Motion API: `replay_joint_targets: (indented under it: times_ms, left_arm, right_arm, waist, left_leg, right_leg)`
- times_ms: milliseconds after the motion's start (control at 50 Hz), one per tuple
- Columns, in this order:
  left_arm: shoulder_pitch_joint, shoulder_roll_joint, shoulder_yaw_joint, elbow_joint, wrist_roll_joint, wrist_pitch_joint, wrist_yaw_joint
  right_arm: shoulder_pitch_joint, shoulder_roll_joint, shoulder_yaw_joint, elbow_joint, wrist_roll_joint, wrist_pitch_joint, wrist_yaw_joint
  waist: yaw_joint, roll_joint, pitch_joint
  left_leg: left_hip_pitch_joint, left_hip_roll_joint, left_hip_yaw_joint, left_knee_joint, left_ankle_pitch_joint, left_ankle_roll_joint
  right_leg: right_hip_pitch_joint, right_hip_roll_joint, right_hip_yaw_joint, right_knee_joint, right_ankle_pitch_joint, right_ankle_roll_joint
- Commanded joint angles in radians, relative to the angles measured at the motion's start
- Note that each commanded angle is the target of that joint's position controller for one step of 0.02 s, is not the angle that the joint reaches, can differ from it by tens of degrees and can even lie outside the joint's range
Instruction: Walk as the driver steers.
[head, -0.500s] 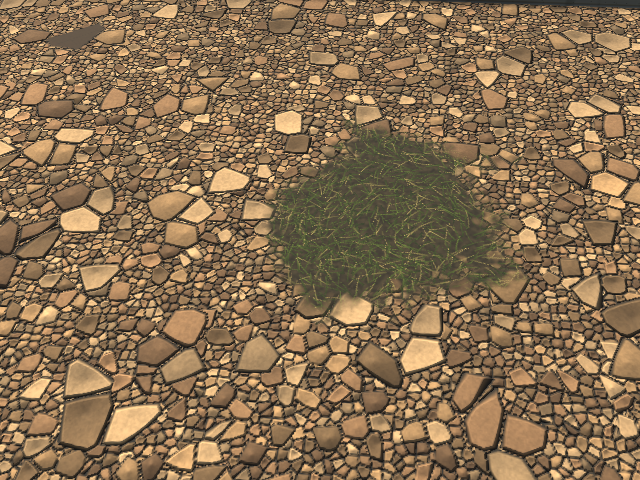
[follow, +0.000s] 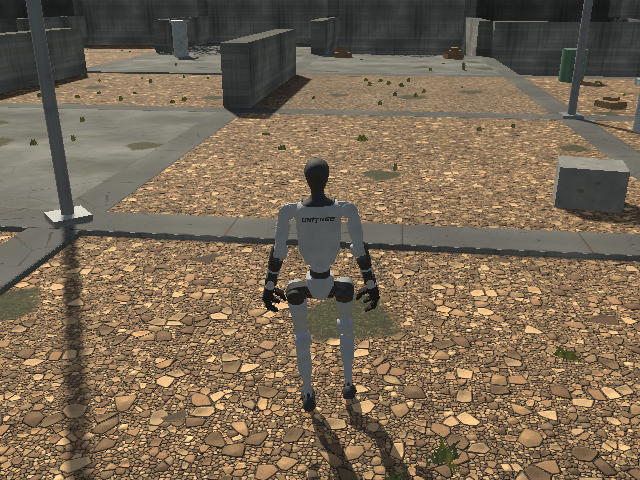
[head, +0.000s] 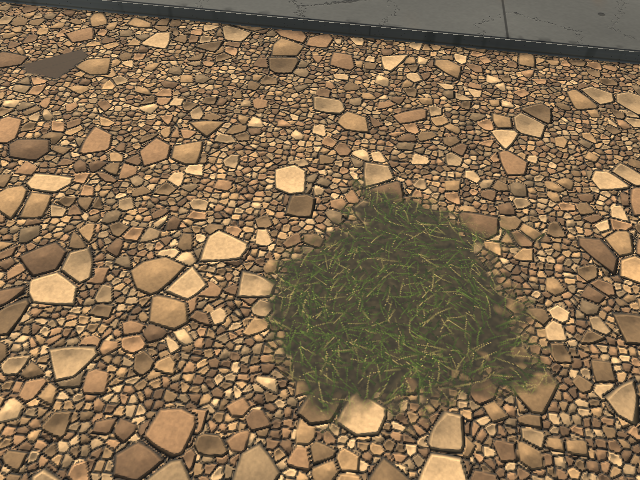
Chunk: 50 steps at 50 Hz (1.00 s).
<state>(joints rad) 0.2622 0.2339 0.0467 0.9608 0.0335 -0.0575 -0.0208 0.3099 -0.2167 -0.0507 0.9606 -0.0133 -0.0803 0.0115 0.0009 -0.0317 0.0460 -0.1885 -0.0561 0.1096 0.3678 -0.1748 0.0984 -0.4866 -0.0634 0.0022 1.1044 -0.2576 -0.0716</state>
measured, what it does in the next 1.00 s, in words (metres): walks ahead, turning left: right foot, then left foot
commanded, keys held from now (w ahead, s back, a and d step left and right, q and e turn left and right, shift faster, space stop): w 0.32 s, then w+q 0.20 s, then q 0.48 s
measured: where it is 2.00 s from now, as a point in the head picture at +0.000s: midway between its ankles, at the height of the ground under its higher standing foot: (290, 435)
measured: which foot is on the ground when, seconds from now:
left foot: down 0.00-0.38, up 0.40-0.82, down 0.84-1.00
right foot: up 0.00-0.34, down 0.36-0.86, up 0.88-1.00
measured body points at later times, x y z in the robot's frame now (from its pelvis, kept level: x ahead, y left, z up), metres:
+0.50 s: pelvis +0.27 -0.05 -0.01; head +0.30 -0.06 +0.44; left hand +0.36 +0.21 -0.14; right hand +0.28 -0.29 -0.16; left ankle +0.18 +0.07 -0.65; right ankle +0.32 -0.11 -0.74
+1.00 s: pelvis +0.44 -0.01 -0.02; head +0.47 +0.02 +0.43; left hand +0.45 +0.26 -0.16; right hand +0.61 -0.23 -0.14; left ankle +0.51 +0.06 -0.74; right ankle +0.43 -0.15 -0.66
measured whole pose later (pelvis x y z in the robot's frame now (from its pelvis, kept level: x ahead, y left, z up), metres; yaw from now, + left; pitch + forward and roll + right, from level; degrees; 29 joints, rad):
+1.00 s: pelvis +0.44 -0.01 -0.02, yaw +19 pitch +0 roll -1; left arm 0.17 0.22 0.06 0.89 0.03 0.00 0.04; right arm 0.18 -0.23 -0.08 0.87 -0.01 0.01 -0.01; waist -0.01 -0.02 0.09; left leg -0.39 -0.09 0.05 0.51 -0.12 0.13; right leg -0.47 -0.04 -0.02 1.19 -0.45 0.02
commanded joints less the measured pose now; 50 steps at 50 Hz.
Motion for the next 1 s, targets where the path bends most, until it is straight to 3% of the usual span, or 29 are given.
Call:
replay_joint_targets:
  times_ms: [20, 140, 240, 300, 320, 340, 360, 380, 400, 420, 440, 480, 520, 600, 660, 700, 760, 800, 820, 840, 860, 880, 900, 940, 960, 980, 1000]
  left_arm:
    - [0.036, 0.027, 0.005, -0.03, 0.005, 0.016, -0.01]
    - [-0.208, 0.011, -0.01, -0.102, -0.008, 0.013, -0.013]
    - [-0.32, 0.022, -0.012, -0.141, -0.01, 0.005, -0.009]
    - [-0.277, 0.038, -0.002, -0.138, -0.011, -0.007, -0.003]
    - [-0.196, 0.05, 0.006, -0.113, -0.01, -0.013, 0.003]
    - [-0.041, 0.068, 0.019, -0.06, -0.004, -0.023, 0.012]
    - [0.145, 0.129, 0.041, -0.015, 0.018, -0.035, 0.024]
    - [0.25, 0.24, 0.07, -0.008, 0.038, -0.034, 0.03]
    - [0.182, 0.202, 0.065, -0.017, -0.002, -0.017, 0.021]
    - [0.064, 0.15, 0.049, -0.035, -0.014, -0.015, 0.018]
    - [0.0, 0.085, 0.033, -0.042, -0.015, -0.024, 0.014]
    - [-0.021, 0.025, 0.015, -0.022, -0.016, -0.039, 0.023]
    - [0.022, 0.026, 0.014, -0.003, -0.018, -0.057, 0.029]
    - [0.055, 0.052, 0.014, 0.008, -0.02, -0.07, 0.038]
    - [0.051, 0.054, 0.009, 0.006, -0.022, -0.059, 0.048]
    - [0.08, 0.072, 0.012, 0.013, -0.024, -0.051, 0.056]
    - [0.097, 0.09, 0.021, 0.019, -0.023, -0.032, 0.069]
    - [0.082, 0.107, 0.031, 0.011, -0.024, -0.017, 0.077]
    - [0.074, 0.114, 0.036, 0.005, -0.025, -0.006, 0.077]
    - [0.077, 0.128, 0.043, -0.001, -0.026, 0.003, 0.071]
    - [0.131, 0.085, 0.035, -0.043, -0.022, 0.007, 0.065]
    - [0.156, 0.056, 0.03, -0.08, -0.032, 0.024, 0.058]
    - [0.11, 0.07, 0.028, -0.077, -0.011, 0.036, 0.055]
    - [0.003, 0.061, 0.029, -0.098, -0.014, 0.039, 0.055]
    - [-0.001, 0.072, 0.033, -0.107, 0.0, 0.048, 0.058]
    - [0.023, 0.067, 0.033, -0.099, 0.009, 0.062, 0.059]
    - [0.036, 0.059, 0.032, -0.097, 0.008, 0.073, 0.059]
  right_arm:
    - [0.06, -0.098, -0.015, -0.009, 0.005, -0.027, -0.003]
    - [0.162, -0.088, -0.004, 0.033, 0.006, -0.025, -0.007]
    - [0.232, -0.095, -0.003, 0.073, -0.006, -0.018, -0.021]
    - [0.203, -0.111, -0.008, 0.082, -0.014, -0.013, -0.031]
    - [0.187, -0.12, -0.01, 0.082, -0.015, -0.011, -0.032]
    - [0.175, -0.117, -0.008, 0.083, -0.01, -0.007, -0.029]
    - [0.164, -0.097, 0.001, 0.061, 0.0, -0.009, -0.024]
    - [0.264, 0.009, 0.024, 0.032, 0.044, -0.009, -0.014]
    - [0.23, -0.09, -0.006, 0.05, 0.022, -0.004, -0.022]
    - [0.15, -0.099, -0.014, 0.025, 0.014, -0.002, -0.021]
    - [0.104, -0.077, -0.01, 0.018, 0.011, -0.004, -0.016]
    - [0.104, -0.045, -0.013, 0.024, -0.013, 0.021, -0.006]
    - [0.11, -0.02, -0.014, 0.023, -0.019, 0.046, 0.007]
    - [0.01, -0.012, -0.016, -0.025, -0.017, 0.066, 0.008]
    - [-0.096, 0.007, -0.002, -0.069, -0.01, 0.064, 0.014]
    - [-0.146, 0.008, 0.004, -0.088, -0.013, 0.064, 0.017]
    - [-0.139, -0.019, -0.002, -0.104, -0.025, 0.063, 0.016]
    - [-0.078, -0.047, -0.013, -0.096, -0.03, 0.058, 0.013]
    - [-0.018, -0.061, -0.022, -0.082, -0.033, 0.048, 0.009]
    - [0.059, -0.096, -0.036, -0.067, -0.038, 0.033, 0.001]
    - [0.081, -0.221, -0.067, -0.078, -0.036, 0.025, -0.009]
    - [0.08, -0.276, -0.087, -0.094, 0.004, 0.048, -0.015]
    - [0.046, -0.253, -0.083, -0.115, 0.025, 0.068, -0.015]
    - [-0.075, -0.147, -0.054, -0.132, 0.012, 0.089, -0.025]
    - [-0.095, -0.124, -0.048, -0.137, 0.015, 0.093, -0.03]
    - [-0.107, -0.113, -0.045, -0.142, 0.008, 0.092, -0.03]
    - [-0.103, -0.121, -0.046, -0.145, 0.001, 0.086, -0.026]
  waist:
    - [0.027, 0.085, 0.015]
    - [-0.029, 0.089, 0.057]
    - [-0.058, 0.097, 0.074]
    - [-0.019, 0.102, 0.055]
    - [0.017, 0.108, 0.013]
    - [0.081, 0.079, -0.062]
    - [0.148, 0.028, -0.178]
    - [0.123, -0.185, -0.334]
    - [0.111, -0.092, -0.33]
    - [0.062, -0.043, -0.169]
    - [0.042, -0.001, -0.081]
    - [-0.01, -0.028, -0.008]
    - [-0.028, -0.027, -0.01]
    - [-0.051, -0.026, 0.022]
    - [-0.034, -0.061, 0.027]
    - [-0.01, -0.062, 0.009]
    - [-0.012, -0.076, -0.019]
    - [-0.034, -0.081, -0.049]
    - [-0.059, -0.056, -0.083]
    - [-0.105, 0.019, -0.133]
    - [-0.073, 0.207, -0.219]
    - [-0.058, 0.288, -0.346]
    - [-0.06, 0.11, -0.304]
    - [-0.02, 0.027, -0.078]
    - [-0.002, 0.05, -0.057]
    - [0.009, 0.07, -0.073]
    - [0.013, 0.072, -0.095]
  left_leg:
    - [0.026, 0.261, -0.225, -0.249, 0.162, 0.109]
    - [0.107, 0.227, -0.152, -0.257, 0.285, 0.092]
    - [0.251, 0.27, -0.146, -0.208, 0.401, 0.1]
    - [0.304, 0.29, -0.13, -0.106, 0.622, 0.083]
    - [0.301, 0.283, -0.117, -0.01, 0.756, 0.071]
    - [0.249, 0.248, -0.098, 0.169, 0.786, 0.053]
    - [0.061, 0.205, -0.081, 0.42, 0.559, 0.035]
    - [-0.305, 0.038, -0.006, 0.823, -0.051, -0.017]
    - [-0.394, 0.014, -0.137, 0.952, -0.312, -0.002]
    - [-0.431, 0.075, -0.164, 0.948, -0.23, 0.006]
    - [-0.411, 0.114, -0.164, 0.896, -0.159, 0.005]
    - [-0.337, 0.152, -0.162, 0.81, -0.107, -0.006]
    - [-0.322, 0.151, -0.149, 0.802, -0.078, -0.016]
    - [-0.396, 0.144, -0.099, 0.7, 0.022, -0.048]
    - [-0.338, 0.119, -0.037, 0.467, 0.132, -0.051]
    - [-0.303, 0.096, 0.0, 0.362, 0.177, -0.043]
    - [-0.264, 0.072, 0.017, 0.301, 0.102, -0.01]
    - [-0.203, 0.037, 0.026, 0.26, 0.012, 0.026]
    - [-0.14, 0.014, 0.025, 0.2, 0.018, 0.047]
    - [-0.019, 0.029, -0.025, 0.084, 0.208, 0.078]
    - [0.189, 0.281, -0.312, 0.148, 0.774, 0.157]
    - [0.329, 0.455, -0.655, 0.07, 0.897, 0.357]
    - [0.243, 0.434, -0.591, 0.015, 0.645, 0.341]
    - [0.004, 0.324, -0.466, -0.071, 0.334, 0.247]
    - [-0.052, 0.273, -0.418, -0.087, 0.282, 0.205]
    - [-0.079, 0.241, -0.391, -0.091, 0.279, 0.183]
    - [-0.081, 0.225, -0.382, -0.086, 0.302, 0.172]
  right_leg:
    - [-0.104, -0.047, -0.004, -0.042, 0.092, 0.023]
    - [-0.158, -0.032, -0.057, -0.352, 0.262, 0.05]
    - [-0.151, 0.001, -0.076, -0.492, 0.234, 0.019]
    - [-0.048, 0.042, -0.09, -0.554, 0.123, -0.027]
    - [0.062, 0.076, -0.104, -0.577, 0.09, -0.046]
    - [0.259, 0.102, -0.113, -0.643, 0.122, -0.07]
    - [0.538, -0.027, 0.028, -0.653, 0.083, -0.115]
    - [0.847, -0.35, 0.497, -0.725, -0.038, -0.236]
    - [0.769, -0.373, 0.637, -0.828, -0.066, -0.241]
    - [0.622, -0.334, 0.463, -0.85, -0.08, -0.205]
    - [0.489, -0.291, 0.345, -0.897, -0.023, -0.17]
    - [0.343, -0.209, 0.169, -0.944, 0.086, -0.094]
    - [0.322, -0.194, 0.087, -0.957, 0.185, -0.084]
    - [0.327, -0.175, -0.098, -0.903, 0.67, -0.08]
    - [0.315, -0.133, -0.2, -0.868, 0.728, -0.064]
    - [0.363, -0.144, -0.223, -0.833, 0.754, -0.066]
    - [0.443, -0.184, -0.227, -0.724, 0.821, -0.064]
    - [0.472, -0.2, -0.224, -0.585, 0.891, -0.055]
    - [0.472, -0.193, -0.23, -0.449, 0.855, -0.042]
    - [0.416, -0.156, -0.247, -0.236, 0.686, 0.003]
    - [0.19, -0.054, -0.257, 0.069, 0.062, 0.053]
    - [-0.04, 0.127, -0.108, 0.302, -0.432, 0.088]
    - [-0.08, 0.052, 0.004, 0.311, -0.38, 0.089]
    - [-0.103, 0.007, 0.017, 0.181, -0.223, 0.092]
    - [-0.07, -0.007, 0.023, 0.111, -0.175, 0.095]
    - [-0.03, 0.002, 0.016, 0.089, -0.146, 0.098]
    - [-0.011, 0.014, 0.016, 0.074, -0.131, 0.1]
